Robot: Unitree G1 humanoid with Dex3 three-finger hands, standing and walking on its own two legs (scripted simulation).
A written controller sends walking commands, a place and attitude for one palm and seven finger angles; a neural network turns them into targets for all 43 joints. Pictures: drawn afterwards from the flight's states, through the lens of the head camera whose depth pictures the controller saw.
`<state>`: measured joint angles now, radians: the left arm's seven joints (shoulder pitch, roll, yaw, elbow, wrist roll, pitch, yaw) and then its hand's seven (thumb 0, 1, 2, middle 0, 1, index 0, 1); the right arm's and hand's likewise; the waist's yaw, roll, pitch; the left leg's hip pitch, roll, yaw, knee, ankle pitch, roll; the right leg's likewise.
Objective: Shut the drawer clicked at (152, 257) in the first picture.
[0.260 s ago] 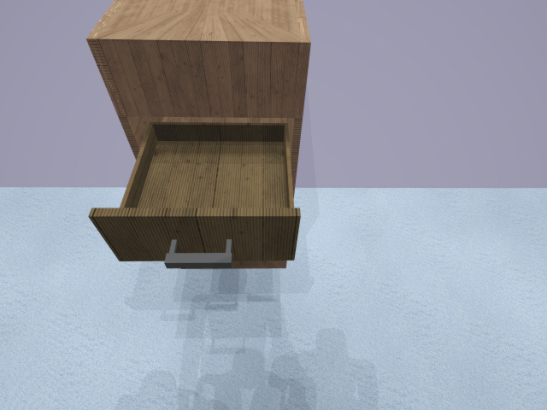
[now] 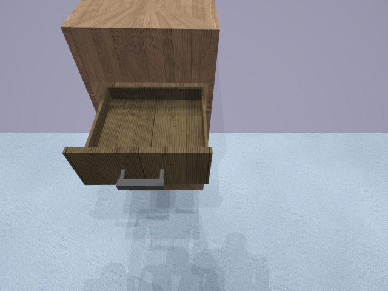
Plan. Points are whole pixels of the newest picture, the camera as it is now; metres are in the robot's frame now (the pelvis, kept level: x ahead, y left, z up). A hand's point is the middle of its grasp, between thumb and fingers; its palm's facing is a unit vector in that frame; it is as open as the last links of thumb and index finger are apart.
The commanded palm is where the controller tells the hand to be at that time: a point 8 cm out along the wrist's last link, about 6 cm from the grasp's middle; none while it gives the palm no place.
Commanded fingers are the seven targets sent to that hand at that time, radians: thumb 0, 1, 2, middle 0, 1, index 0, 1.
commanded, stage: stand and wait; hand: left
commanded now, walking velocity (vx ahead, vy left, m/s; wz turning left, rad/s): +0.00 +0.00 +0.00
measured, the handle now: (141, 178) +0.41 +0.17 -0.10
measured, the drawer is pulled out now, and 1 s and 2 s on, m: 0.29 0.29 0.29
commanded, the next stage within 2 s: look at it before walking up in 0.02 s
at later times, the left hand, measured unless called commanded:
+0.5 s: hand out of the picture -0.02 +0.15 -0.18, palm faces +0.02 -0.99 -0.17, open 7.3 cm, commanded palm none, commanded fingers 0.00 0.90 0.90 -0.20 -0.30 -0.20 -0.30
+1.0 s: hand out of the picture -0.02 +0.14 -0.18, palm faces +0.03 -0.99 -0.16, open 7.3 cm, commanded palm none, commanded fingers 0.00 0.90 0.90 -0.20 -0.30 -0.20 -0.30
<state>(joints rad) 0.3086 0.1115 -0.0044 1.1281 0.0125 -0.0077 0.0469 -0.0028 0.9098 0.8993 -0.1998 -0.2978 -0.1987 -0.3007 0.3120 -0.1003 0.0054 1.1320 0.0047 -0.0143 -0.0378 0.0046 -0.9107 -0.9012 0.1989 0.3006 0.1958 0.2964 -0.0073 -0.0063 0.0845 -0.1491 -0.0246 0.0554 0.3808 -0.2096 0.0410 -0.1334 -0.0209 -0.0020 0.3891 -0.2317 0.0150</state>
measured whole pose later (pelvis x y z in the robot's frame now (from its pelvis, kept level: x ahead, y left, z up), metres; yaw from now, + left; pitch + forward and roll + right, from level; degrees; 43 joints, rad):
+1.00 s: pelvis +0.01 -0.02 +0.00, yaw +0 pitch -1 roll +0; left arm 0.33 0.11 0.00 1.13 0.02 -0.01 0.04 0.00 0.91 0.90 -0.20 -0.30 -0.20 -0.30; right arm 0.36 -0.10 0.00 1.14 0.00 0.00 -0.04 0.00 -0.91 -0.90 0.20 0.30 0.20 0.30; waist -0.01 0.00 0.07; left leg -0.17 -0.01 0.04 0.44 -0.26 0.02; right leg -0.15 -0.01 -0.02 0.46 -0.29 -0.01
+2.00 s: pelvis -0.01 +0.02 -0.01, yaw +0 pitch -1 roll +0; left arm 0.23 0.21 -0.01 1.00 0.02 0.00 0.03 0.00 0.91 0.90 -0.20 -0.30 -0.20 -0.30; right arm 0.19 -0.20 0.00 1.01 -0.02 0.00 0.00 0.01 -0.91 -0.90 0.20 0.30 0.20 0.30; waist 0.00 0.00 0.02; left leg -0.21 -0.04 0.07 0.49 -0.26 0.06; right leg -0.20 -0.04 0.01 0.49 -0.27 0.04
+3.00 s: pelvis -0.01 +0.02 +0.00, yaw -1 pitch -2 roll +0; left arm 0.29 0.13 -0.01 1.13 0.02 -0.01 0.04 0.00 0.91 0.90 -0.20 -0.30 -0.20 -0.30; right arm 0.25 -0.15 -0.01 1.15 0.00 -0.01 -0.02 0.01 -0.91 -0.90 0.20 0.30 0.20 0.30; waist 0.00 0.00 0.05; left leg -0.15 -0.05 0.08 0.39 -0.21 0.07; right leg -0.15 -0.05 0.03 0.42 -0.23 0.05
